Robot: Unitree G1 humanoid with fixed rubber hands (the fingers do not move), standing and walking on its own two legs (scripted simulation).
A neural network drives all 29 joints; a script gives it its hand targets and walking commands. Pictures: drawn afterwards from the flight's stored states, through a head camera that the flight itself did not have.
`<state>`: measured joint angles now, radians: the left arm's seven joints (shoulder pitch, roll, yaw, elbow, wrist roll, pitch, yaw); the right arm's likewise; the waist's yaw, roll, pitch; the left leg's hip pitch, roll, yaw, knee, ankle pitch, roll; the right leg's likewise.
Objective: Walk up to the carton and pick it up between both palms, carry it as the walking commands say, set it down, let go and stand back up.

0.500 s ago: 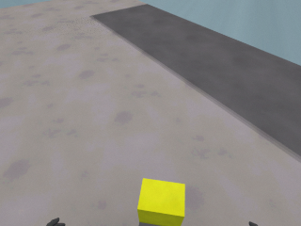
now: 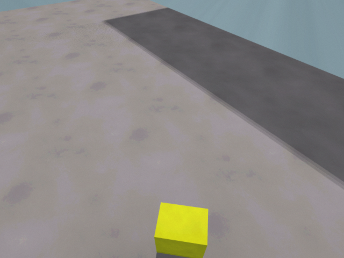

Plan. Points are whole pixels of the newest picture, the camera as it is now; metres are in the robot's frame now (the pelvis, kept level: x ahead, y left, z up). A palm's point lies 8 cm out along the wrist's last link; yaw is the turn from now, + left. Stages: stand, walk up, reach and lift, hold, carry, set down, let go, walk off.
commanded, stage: stand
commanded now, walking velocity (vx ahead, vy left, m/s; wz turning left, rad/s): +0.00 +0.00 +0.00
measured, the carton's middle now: (181, 231) +0.44 -0.03 -0.66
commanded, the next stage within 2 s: none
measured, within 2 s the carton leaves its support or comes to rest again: neither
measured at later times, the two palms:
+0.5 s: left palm out of the picture +0.07 +0.29 -0.10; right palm out of the picture +0.06 -0.29 -0.11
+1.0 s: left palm out of the picture +0.08 +0.30 -0.10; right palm out of the picture +0.06 -0.30 -0.11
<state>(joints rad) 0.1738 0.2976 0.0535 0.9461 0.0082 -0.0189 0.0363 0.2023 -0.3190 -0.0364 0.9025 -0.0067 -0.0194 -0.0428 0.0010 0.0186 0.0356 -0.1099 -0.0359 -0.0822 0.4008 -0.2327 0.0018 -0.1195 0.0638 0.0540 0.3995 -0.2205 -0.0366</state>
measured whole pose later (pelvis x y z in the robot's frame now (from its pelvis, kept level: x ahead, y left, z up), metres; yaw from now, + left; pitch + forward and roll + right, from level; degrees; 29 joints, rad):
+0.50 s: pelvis -0.01 +0.00 +0.00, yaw +0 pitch -3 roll +0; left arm 0.16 0.32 0.04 1.00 0.00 -0.02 0.03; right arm 0.20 -0.34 -0.02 0.96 0.00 -0.02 -0.04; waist 0.00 0.02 0.04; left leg -0.11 -0.03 -0.08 0.37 -0.20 0.00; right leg -0.12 0.07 0.06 0.37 -0.19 -0.04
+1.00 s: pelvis -0.01 +0.00 +0.00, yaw +0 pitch -3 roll +0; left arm 0.15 0.33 0.04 1.01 0.00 -0.02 0.03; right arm 0.19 -0.35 -0.01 0.99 0.00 -0.03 -0.04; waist 0.00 0.01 0.04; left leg -0.11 -0.03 -0.07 0.35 -0.19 0.00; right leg -0.12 0.06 0.06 0.35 -0.18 -0.04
